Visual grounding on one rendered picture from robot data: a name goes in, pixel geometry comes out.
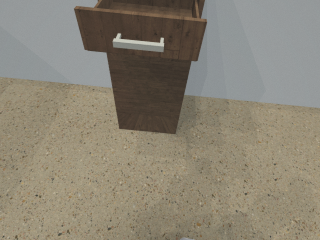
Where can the handle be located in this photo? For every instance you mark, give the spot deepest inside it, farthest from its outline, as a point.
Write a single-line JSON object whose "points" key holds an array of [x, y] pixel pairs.
{"points": [[138, 45]]}

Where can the cabinet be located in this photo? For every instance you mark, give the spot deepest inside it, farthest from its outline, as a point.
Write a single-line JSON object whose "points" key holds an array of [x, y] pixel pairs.
{"points": [[149, 91]]}

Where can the drawer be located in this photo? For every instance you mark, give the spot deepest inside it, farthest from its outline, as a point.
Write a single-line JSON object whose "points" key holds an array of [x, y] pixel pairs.
{"points": [[177, 21]]}

